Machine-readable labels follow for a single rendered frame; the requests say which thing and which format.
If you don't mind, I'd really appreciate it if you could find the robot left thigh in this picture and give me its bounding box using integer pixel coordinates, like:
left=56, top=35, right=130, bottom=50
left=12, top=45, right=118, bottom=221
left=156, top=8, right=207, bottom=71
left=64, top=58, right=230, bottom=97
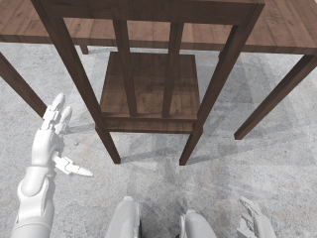
left=104, top=200, right=141, bottom=238

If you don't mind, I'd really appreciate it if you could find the robot right thigh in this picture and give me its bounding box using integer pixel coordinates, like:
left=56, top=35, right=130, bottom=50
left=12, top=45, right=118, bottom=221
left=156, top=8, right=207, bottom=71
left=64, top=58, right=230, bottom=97
left=179, top=212, right=217, bottom=238

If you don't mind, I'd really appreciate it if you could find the chair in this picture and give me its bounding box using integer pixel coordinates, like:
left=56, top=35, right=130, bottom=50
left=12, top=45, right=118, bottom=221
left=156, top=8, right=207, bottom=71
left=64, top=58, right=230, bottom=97
left=31, top=0, right=265, bottom=166

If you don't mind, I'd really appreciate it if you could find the table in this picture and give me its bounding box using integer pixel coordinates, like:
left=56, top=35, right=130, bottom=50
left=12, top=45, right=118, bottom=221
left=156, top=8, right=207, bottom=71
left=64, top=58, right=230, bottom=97
left=0, top=0, right=317, bottom=140

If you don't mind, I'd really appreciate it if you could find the robot left forearm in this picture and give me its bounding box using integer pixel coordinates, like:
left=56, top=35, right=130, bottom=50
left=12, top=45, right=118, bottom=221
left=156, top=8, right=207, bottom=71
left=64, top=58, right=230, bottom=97
left=10, top=165, right=56, bottom=238

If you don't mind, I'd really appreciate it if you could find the robot thigh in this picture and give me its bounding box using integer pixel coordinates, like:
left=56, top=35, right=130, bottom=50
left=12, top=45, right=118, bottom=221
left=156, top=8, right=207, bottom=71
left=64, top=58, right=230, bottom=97
left=104, top=200, right=141, bottom=238
left=179, top=212, right=217, bottom=238

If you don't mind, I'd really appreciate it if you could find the robot left hand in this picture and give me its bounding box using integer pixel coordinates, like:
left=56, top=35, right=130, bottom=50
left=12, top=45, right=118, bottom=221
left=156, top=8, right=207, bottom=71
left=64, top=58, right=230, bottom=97
left=31, top=92, right=94, bottom=178

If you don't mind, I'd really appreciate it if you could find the robot right hand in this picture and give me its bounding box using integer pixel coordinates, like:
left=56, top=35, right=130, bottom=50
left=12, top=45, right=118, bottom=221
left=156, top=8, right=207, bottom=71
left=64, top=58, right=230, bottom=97
left=237, top=196, right=276, bottom=238

